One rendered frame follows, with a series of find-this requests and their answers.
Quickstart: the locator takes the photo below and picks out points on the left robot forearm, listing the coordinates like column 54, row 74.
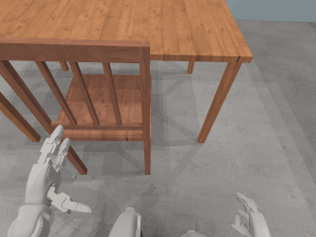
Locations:
column 32, row 221

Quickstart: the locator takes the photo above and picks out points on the right robot hand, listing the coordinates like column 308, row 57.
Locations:
column 255, row 224

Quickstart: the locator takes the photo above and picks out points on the chair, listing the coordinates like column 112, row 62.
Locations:
column 97, row 107

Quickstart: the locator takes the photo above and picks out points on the left robot shin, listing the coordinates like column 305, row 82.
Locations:
column 129, row 209

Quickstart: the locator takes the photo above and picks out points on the left robot hand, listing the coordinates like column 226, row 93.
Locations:
column 46, row 172

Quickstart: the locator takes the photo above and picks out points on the robot left thigh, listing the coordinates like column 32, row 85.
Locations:
column 128, row 224

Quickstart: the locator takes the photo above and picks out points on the table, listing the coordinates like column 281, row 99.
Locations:
column 178, row 30

